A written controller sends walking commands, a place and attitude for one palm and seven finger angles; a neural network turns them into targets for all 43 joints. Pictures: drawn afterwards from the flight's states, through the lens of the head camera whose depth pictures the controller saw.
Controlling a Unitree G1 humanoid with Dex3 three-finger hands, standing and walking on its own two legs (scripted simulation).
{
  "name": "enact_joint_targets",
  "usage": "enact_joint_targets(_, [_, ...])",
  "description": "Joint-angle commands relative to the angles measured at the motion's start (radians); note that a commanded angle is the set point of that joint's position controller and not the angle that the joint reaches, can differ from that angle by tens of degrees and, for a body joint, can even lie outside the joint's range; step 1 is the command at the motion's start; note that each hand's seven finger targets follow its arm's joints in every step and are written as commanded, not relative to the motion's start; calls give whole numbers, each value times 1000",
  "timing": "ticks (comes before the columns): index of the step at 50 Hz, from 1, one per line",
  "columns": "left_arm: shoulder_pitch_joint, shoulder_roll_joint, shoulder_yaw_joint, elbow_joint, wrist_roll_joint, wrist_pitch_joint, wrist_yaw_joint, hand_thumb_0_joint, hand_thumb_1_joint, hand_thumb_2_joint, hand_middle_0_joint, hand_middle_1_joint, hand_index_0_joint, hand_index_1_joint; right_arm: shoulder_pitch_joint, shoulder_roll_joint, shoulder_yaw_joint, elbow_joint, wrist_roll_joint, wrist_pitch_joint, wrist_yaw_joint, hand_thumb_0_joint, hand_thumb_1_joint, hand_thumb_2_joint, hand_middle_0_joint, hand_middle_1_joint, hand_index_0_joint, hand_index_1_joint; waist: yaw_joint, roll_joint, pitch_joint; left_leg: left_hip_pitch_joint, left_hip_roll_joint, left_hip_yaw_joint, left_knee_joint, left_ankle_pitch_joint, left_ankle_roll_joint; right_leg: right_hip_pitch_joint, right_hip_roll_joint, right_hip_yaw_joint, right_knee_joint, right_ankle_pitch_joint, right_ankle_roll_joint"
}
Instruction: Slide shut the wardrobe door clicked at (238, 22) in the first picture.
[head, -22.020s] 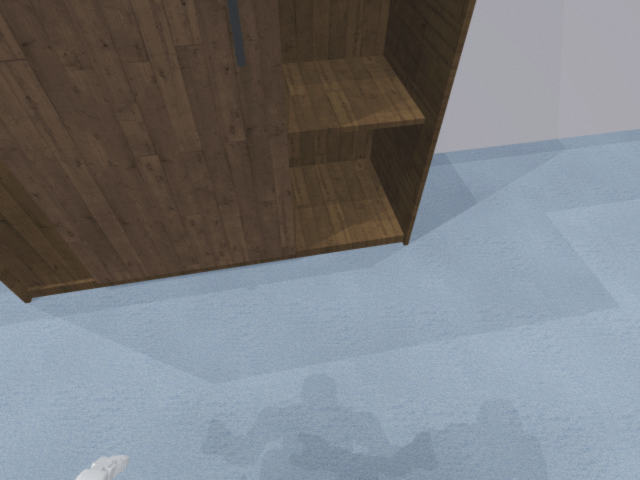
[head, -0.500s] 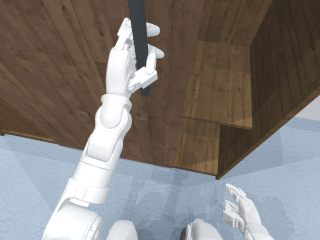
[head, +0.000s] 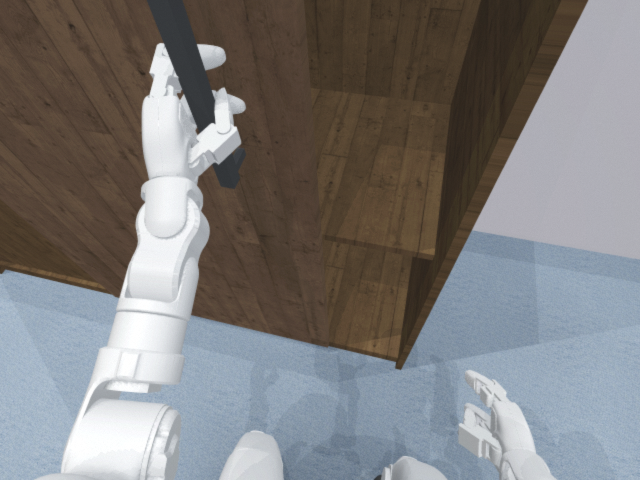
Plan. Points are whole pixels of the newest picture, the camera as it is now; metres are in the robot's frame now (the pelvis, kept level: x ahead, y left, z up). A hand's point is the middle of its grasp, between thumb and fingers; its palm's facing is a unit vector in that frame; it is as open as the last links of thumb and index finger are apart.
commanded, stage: step sideways, sliding the door along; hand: left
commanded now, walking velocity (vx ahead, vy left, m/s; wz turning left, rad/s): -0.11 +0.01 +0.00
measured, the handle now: (204, 76) +0.45 +0.20 +0.23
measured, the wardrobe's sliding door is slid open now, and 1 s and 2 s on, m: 0.21 0.00 0.00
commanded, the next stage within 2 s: stop walking and hold the door there in 1.08 s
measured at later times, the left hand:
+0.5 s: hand (348, 154) +0.38 +0.04 +0.20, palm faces +0.06 -1.00 -0.01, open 6.4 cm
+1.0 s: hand (417, 169) +0.38 -0.03 +0.19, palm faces -0.21 -0.98 -0.02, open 6.3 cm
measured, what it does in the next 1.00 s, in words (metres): steps on the spot: left foot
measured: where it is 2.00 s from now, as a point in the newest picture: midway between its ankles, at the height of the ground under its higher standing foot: outside the picture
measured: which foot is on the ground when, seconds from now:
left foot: up 0.00-0.10, down 0.12-1.00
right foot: down 0.00-0.94, up 0.96-1.00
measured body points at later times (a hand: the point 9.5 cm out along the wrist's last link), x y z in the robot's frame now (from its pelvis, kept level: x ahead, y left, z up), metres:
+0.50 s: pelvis +0.03 -0.03 +0.02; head +0.11 -0.05 +0.46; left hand +0.37 +0.09 +0.20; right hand +0.28 -0.22 -0.08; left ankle +0.00 +0.13 -0.71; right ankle +0.03 -0.10 -0.71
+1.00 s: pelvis +0.01 -0.04 +0.01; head +0.09 -0.05 +0.45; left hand +0.38 +0.03 +0.20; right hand +0.20 -0.27 -0.09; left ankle +0.01 +0.12 -0.72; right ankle +0.01 -0.11 -0.69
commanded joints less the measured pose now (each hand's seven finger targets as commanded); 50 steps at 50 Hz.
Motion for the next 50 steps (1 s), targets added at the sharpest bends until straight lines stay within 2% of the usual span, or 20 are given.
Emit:
enact_joint_targets(1, [-495,-134,-364,-520,48,-121,-97,0,900,900,-450,-1400,-450,-1400,-66,-51,-8,-119,-17,-110,-32,0,-900,-900,200,300,200,300,-141,-235,-559,-57,-193,81,10,-135,57,382,-254,362,-197,965,-124])
enact_joint_targets(3, [-440,-143,-379,-530,55,-132,-89,0,900,900,-450,-1400,-450,-1400,-56,-62,-11,-110,-32,-117,-37,0,-900,-900,200,300,200,300,-145,-188,-625,154,-198,162,-346,224,62,360,-167,219,-92,940,-49])
enact_joint_targets(4, [-406,-142,-392,-538,53,-137,-87,0,900,900,-450,-1400,-450,-1400,-61,-84,-23,-122,-30,-122,-33,0,-900,-900,200,300,200,300,-143,-148,-639,322,-101,133,-413,486,82,247,-129,161,-39,759,-2])
enact_joint_targets(5, [-383,-177,-421,-527,46,-138,-96,0,900,900,-450,-1400,-450,-1400,-72,-118,-41,-155,-22,-122,-19,0,-900,-900,200,300,200,300,-115,-30,-668,474,67,-34,-328,806,155,63,-84,134,-18,469,41])
enact_joint_targets(6, [-391,-209,-450,-500,43,-133,-109,0,900,900,-450,-1400,-450,-1400,-66,-121,-41,-169,-13,-115,-1,0,-900,-900,200,300,200,300,-115,-10,-677,482,156,-68,-351,830,203,9,-63,134,6,97,40])
enact_joint_targets(7, [-379,-244,-476,-485,51,-133,-116,0,900,900,-450,-1400,-450,-1400,-76,-96,-31,-180,-15,-113,3,0,-900,-900,200,300,200,300,-121,50,-613,431,133,-13,-348,729,200,8,-41,125,-18,11,30])
enact_joint_targets(9, [-408,-234,-504,-579,58,-143,-111,0,900,900,-450,-1400,-450,-1400,-88,-86,-15,-178,-21,-125,2,0,-900,-900,200,300,200,300,-134,218,-543,389,71,66,-308,714,174,37,-58,121,-94,164,21])
enact_joint_targets(13, [-326,-240,-521,-561,85,-133,-110,0,900,900,-450,-1400,-450,-1400,-51,-82,-25,-169,-15,-126,6,0,-900,-900,200,300,200,300,-142,-223,-575,193,-124,144,-156,377,64,277,-178,335,-236,939,9])
enact_joint_targets(15, [-285,-266,-548,-611,88,-134,-99,0,900,900,-450,-1400,-450,-1400,-64,-72,-20,-159,-17,-127,2,0,-900,-900,200,300,200,300,-135,-167,-585,164,-137,119,-202,303,71,305,-191,331,-203,1045,8])
enact_joint_targets(24, [-212,-336,-653,-687,95,-154,-120,0,900,900,-450,-1400,-450,-1400,-79,-102,-37,-206,-25,-98,9,0,-900,-900,200,300,200,300,-147,-162,-662,358,0,108,-224,729,102,142,-104,188,-129,814,12])
enact_joint_targets(27, [-214,-367,-667,-683,93,-161,-138,0,900,900,-450,-1400,-450,-1400,-66,-102,-43,-234,-27,-81,20,0,-900,-900,200,300,200,300,-158,-67,-665,414,65,92,-230,862,122,60,-60,141,-74,579,12])
enact_joint_targets(33, [-239,-266,-543,-603,88,-148,-152,0,900,900,-450,-1400,-450,-1400,-91,-103,-36,-241,-41,-18,24,0,-900,-900,200,300,200,300,-150,51,-565,359,168,83,-257,903,154,1,-23,83,-4,196,12])
enact_joint_targets(37, [-258,-190,-463,-594,89,-138,-149,0,900,900,-450,-1400,-450,-1400,-106,-82,-36,-225,-30,15,5,0,-900,-900,200,300,200,300,-152,-62,-593,278,98,137,-110,765,103,157,-57,137,-141,560,-11])
enact_joint_targets(39, [-231,-128,-417,-595,78,-127,-134,0,900,900,-450,-1400,-450,-1400,-124,-55,-42,-214,-26,10,-22,0,-900,-900,200,300,200,300,-153,-335,-616,99,-95,190,48,226,30,320,-208,344,-178,1240,-118])
enact_joint_targets(40, [-212,-177,-442,-587,71,-127,-136,0,900,900,-450,-1400,-450,-1400,-119,-39,-39,-215,-29,-4,-24,0,-900,-900,200,300,200,300,-138,-356,-595,-12,-151,151,73,-38,26,381,-251,391,-167,1380,-153])
enact_joint_targets(42, [-233,-210,-473,-613,71,-136,-145,0,900,900,-450,-1400,-450,-1400,-107,-22,-21,-196,-36,-18,-29,0,-900,-900,200,300,200,300,-145,-309,-583,-27,-154,117,-68,-91,44,382,-233,348,-146,1286,-133])
enact_joint_targets(44, [-289,-187,-468,-639,71,-155,-135,0,900,900,-450,-1400,-450,-1400,-114,-34,-29,-177,-39,-21,-39,0,-900,-900,200,300,200,300,-168,-197,-627,194,-110,154,-298,252,48,277,-175,263,-61,1104,-82])
enact_joint_targets(46, [-310,-211,-492,-617,50,-165,-146,0,900,900,-450,-1400,-450,-1400,-100,-86,-53,-200,-36,-17,-19,0,-900,-900,200,300,200,300,-161,67,-685,490,205,-100,-339,921,192,-43,-50,145,128,368,23])
enact_joint_targets(47, [-318,-225,-486,-542,57,-159,-158,0,900,900,-450,-1400,-450,-1400,-101,-78,-51,-216,-34,-1,7,0,-900,-900,200,300,200,300,-147,100,-643,440,298,-130,-374,926,256,-106,-16,142,242,-76,25])
enact_joint_targets(50, [-407,-242,-488,-515,63,-155,-159,0,900,900,-450,-1400,-450,-1400,-121,-77,-34,-216,-35,18,15,0,-900,-900,200,300,200,300,-138,92,-504,350,297,-71,-337,887,273,-152,-44,145,267,-105,17])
